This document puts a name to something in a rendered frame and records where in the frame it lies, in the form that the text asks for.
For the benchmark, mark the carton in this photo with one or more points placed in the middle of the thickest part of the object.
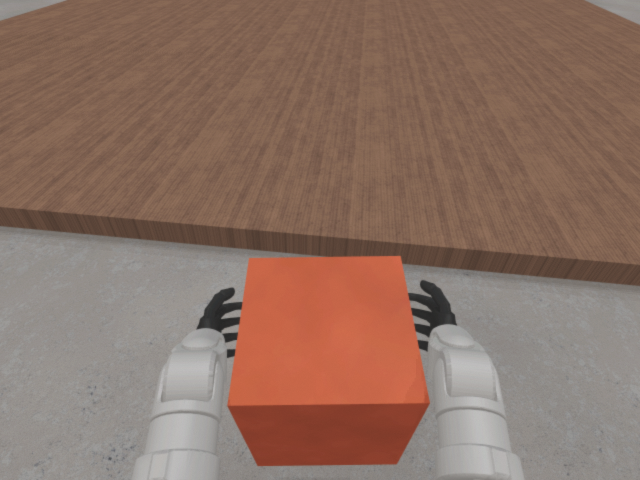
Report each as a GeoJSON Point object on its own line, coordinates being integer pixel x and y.
{"type": "Point", "coordinates": [327, 367]}

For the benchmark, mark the right robot forearm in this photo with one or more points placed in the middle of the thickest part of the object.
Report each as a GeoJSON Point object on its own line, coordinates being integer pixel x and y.
{"type": "Point", "coordinates": [472, 431]}

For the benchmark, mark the left robot forearm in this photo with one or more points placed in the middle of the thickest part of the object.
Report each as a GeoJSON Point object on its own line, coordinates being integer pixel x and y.
{"type": "Point", "coordinates": [186, 413]}

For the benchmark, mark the left robot hand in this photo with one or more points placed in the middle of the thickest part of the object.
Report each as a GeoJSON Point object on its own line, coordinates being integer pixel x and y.
{"type": "Point", "coordinates": [216, 310]}

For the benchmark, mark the right robot hand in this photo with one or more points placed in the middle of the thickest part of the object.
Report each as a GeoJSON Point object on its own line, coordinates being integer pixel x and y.
{"type": "Point", "coordinates": [441, 311]}

